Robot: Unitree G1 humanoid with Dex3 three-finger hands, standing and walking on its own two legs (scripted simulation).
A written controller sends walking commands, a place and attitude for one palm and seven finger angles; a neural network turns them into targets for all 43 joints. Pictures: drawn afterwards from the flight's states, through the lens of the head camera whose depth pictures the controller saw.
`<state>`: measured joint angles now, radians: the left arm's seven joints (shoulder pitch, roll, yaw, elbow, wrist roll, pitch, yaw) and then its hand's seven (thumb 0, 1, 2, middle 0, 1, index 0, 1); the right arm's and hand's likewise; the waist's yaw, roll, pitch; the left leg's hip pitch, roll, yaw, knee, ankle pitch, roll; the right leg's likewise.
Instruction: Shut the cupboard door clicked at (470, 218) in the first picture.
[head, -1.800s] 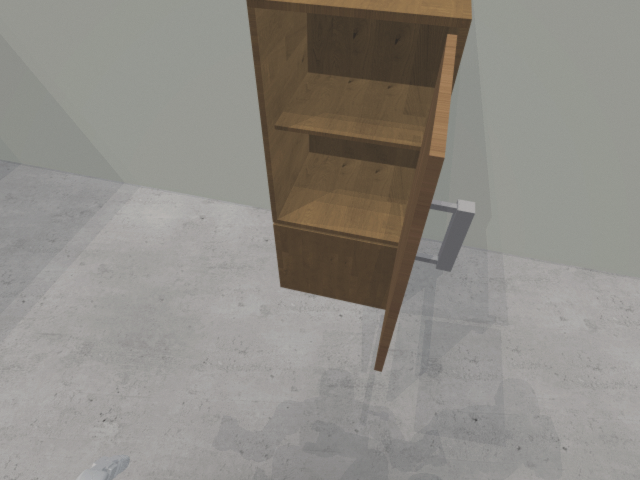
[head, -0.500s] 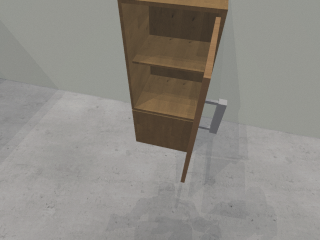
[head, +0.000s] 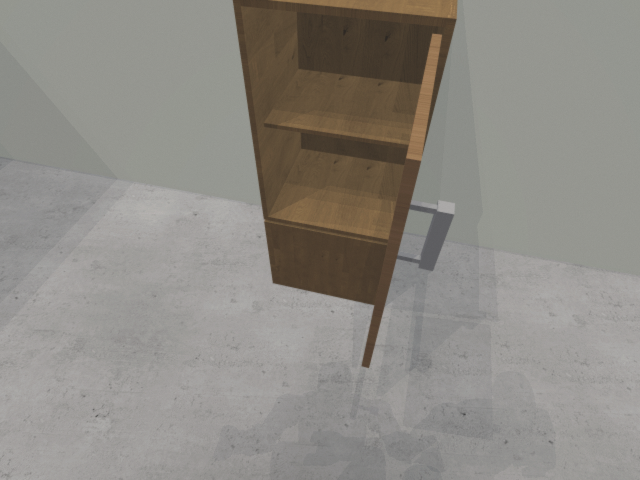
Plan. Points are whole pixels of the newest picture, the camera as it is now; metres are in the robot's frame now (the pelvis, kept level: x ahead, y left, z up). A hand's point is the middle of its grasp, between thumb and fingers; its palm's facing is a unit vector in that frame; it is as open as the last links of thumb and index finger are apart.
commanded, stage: look at it before walking up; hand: left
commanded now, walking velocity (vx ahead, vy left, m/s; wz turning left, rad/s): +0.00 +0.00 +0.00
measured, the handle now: (421, 235) +0.47 -0.13 +0.03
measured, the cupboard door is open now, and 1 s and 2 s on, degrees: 89 89 89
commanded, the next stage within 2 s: walk around to get in front in 0.24 s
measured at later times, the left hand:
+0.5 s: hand out of the picture +0.08 +0.24 -0.16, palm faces -0.04 -0.94 -0.34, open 7.4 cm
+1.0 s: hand out of the picture +0.05 +0.16 -0.16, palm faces -0.22 -0.94 -0.26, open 7.4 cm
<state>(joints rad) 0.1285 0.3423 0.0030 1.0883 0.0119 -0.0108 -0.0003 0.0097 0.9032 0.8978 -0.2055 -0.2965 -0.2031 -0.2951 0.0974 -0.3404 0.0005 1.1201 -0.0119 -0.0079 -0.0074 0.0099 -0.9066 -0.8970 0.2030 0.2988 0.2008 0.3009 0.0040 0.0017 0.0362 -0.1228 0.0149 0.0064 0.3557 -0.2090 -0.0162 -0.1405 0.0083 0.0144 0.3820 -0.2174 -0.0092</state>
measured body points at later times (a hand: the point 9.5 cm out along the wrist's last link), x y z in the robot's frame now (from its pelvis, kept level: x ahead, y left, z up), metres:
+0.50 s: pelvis +0.00 +0.00 +0.00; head +0.01 +0.00 +0.45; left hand +0.08 +0.29 -0.14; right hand +0.07 -0.30 -0.14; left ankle -0.01 +0.13 -0.75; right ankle -0.01 -0.11 -0.75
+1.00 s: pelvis -0.02 -0.03 +0.00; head +0.02 -0.07 +0.44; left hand +0.06 +0.20 -0.14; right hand +0.00 -0.30 -0.16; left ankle +0.00 +0.14 -0.67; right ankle -0.02 -0.10 -0.75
